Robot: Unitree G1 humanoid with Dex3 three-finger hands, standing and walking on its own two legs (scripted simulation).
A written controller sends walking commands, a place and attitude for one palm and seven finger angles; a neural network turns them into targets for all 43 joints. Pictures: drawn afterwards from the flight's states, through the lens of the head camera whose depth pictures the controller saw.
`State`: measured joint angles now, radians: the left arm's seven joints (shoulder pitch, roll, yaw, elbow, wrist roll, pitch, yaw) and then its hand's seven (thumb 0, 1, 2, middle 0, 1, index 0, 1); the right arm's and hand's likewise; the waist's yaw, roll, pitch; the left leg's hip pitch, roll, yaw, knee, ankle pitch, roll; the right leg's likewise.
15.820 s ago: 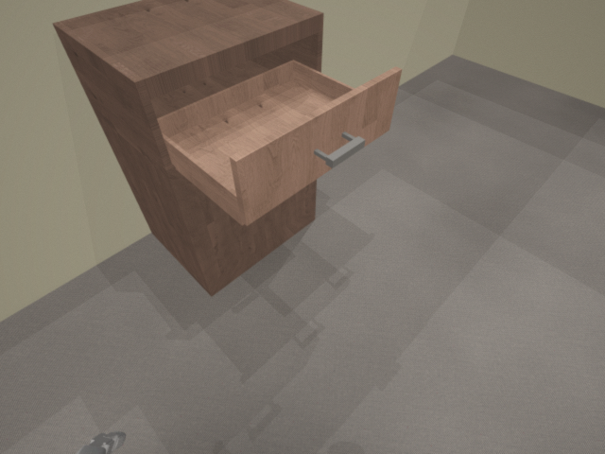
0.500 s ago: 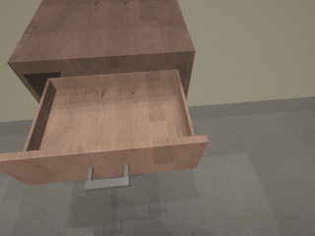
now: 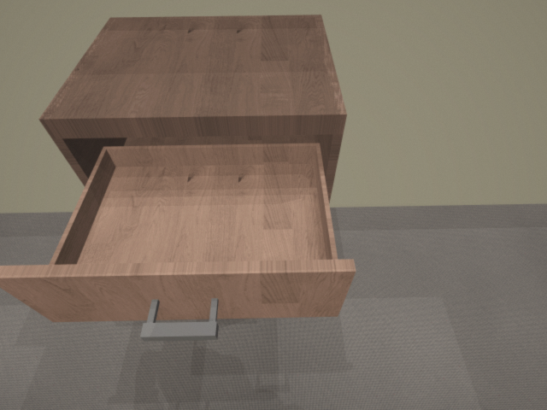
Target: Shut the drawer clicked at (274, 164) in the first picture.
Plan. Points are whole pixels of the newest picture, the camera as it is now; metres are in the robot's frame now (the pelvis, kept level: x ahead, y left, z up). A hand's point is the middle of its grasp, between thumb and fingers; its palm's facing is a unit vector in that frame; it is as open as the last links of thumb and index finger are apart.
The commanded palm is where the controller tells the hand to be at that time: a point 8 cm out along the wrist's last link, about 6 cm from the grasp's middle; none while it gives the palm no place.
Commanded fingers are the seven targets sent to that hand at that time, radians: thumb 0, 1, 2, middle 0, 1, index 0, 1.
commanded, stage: come to a stop and stand still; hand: left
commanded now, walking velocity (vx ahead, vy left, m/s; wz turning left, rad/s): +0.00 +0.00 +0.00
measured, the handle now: (182, 318) +0.26 +0.16 -0.05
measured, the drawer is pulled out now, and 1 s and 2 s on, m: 0.30 0.30 0.30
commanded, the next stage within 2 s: look again from close up in 0.20 s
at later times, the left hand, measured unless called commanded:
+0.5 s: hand out of the picture +0.00 +0.17 -0.17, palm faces +0.02 -0.98 -0.22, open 7.3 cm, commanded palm none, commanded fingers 0.00 0.90 0.90 -0.20 -0.30 -0.20 -0.30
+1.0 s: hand out of the picture +0.03 +0.19 -0.14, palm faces +0.13 -0.96 -0.25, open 7.2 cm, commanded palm +0.08 +0.21 -0.06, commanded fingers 0.00 0.90 0.90 -0.30 -0.41 -0.30 -0.41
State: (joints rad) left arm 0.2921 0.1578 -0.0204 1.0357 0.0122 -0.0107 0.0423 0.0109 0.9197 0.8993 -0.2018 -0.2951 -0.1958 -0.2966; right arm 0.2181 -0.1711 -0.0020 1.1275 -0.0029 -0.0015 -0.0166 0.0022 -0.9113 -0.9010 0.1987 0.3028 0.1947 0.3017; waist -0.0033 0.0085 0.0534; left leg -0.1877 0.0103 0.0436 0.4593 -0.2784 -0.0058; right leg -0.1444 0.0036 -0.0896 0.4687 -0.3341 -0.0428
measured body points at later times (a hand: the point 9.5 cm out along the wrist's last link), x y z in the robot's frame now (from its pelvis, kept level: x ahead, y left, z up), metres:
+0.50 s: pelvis +0.00 +0.00 +0.00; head +0.01 -0.01 +0.45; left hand +0.00 +0.22 -0.15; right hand -0.01 -0.21 -0.17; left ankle -0.02 +0.12 -0.74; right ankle -0.05 -0.08 -0.74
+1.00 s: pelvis -0.01 +0.00 +0.00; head +0.01 +0.00 +0.45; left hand +0.02 +0.24 -0.12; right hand -0.01 -0.22 -0.16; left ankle -0.02 +0.12 -0.74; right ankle -0.05 -0.08 -0.74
